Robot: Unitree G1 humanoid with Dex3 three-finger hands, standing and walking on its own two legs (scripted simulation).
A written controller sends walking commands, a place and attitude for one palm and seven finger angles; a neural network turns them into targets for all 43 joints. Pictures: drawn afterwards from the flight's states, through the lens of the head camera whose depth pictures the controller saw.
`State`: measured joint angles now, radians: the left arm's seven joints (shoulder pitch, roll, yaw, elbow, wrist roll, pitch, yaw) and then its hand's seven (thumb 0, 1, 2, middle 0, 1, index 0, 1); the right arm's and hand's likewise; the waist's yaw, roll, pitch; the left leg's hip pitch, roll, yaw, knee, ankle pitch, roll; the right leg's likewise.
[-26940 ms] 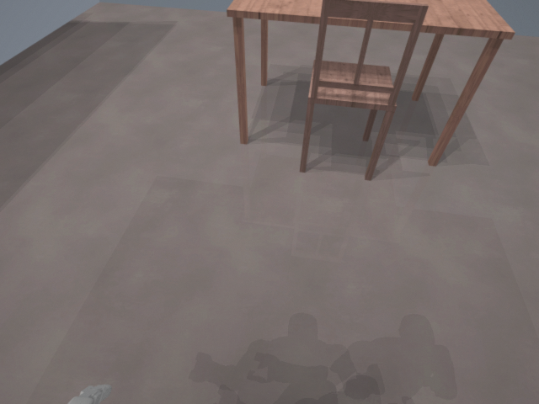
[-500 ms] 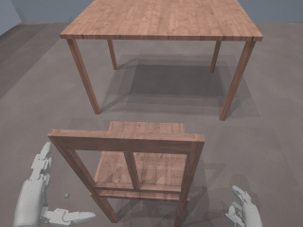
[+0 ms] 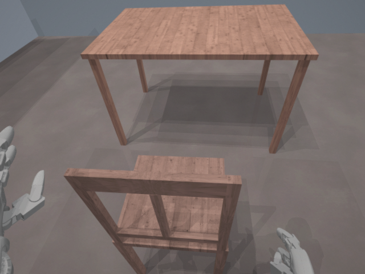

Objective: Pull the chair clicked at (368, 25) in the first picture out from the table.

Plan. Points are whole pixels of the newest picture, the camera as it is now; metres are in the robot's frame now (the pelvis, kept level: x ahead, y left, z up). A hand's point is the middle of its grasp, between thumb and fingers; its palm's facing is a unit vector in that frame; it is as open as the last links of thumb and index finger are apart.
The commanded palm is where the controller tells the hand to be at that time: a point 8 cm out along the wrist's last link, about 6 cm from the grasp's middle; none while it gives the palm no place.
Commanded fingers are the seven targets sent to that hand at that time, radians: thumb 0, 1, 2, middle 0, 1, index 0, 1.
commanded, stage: draw the hand back to the body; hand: left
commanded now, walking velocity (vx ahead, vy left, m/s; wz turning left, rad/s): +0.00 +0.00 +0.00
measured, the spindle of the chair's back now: (161, 215) +0.29 +0.11 -0.09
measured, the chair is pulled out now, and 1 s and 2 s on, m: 0.65 0.65 0.65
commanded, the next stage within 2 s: step back with the hand held close in 0.36 s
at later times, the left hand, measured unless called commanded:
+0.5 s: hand (34, 193) +0.19 +0.26 +0.17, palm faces +0.49 -0.76 -0.42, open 7.4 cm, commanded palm +0.14 +0.30 +0.18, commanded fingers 0.00 0.90 0.90 -0.20 -0.30 -0.20 -0.30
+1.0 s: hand (4, 227) +0.13 +0.28 +0.17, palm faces +0.42 -0.75 -0.50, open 7.4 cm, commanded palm +0.08 +0.31 +0.18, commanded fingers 0.00 0.90 0.90 -0.20 -0.30 -0.20 -0.30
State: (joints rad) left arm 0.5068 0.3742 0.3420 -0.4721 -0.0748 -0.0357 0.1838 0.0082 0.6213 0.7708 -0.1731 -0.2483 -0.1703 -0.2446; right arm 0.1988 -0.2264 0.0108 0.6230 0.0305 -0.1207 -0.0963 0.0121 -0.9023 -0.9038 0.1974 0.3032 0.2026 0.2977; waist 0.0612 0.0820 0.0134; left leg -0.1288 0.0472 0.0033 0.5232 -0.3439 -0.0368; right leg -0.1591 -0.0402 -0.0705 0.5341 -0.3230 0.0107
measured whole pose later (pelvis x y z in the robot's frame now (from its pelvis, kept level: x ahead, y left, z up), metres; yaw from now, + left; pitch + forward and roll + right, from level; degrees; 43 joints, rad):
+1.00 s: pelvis -0.07 +0.02 +0.00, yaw -2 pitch -1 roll +0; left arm 0.58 0.42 0.43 -0.54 -0.06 -0.11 0.18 0.02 0.89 0.90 -0.21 -0.31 -0.21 -0.30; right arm 0.16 -0.20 -0.01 0.60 0.02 -0.04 -0.09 0.01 -0.90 -0.90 0.20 0.30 0.20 0.30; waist 0.02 0.02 0.06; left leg -0.29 0.04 0.04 0.56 -0.25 -0.01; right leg -0.31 -0.04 -0.03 0.52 -0.19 0.03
